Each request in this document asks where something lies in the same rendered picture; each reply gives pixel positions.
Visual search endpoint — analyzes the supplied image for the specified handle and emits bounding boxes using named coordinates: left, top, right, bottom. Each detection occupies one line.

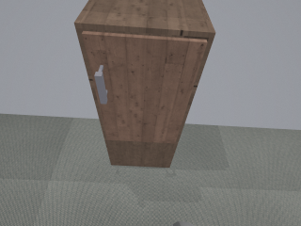
left=94, top=65, right=108, bottom=105

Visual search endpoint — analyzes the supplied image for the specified cupboard door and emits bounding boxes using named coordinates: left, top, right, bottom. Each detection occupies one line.
left=82, top=31, right=208, bottom=144

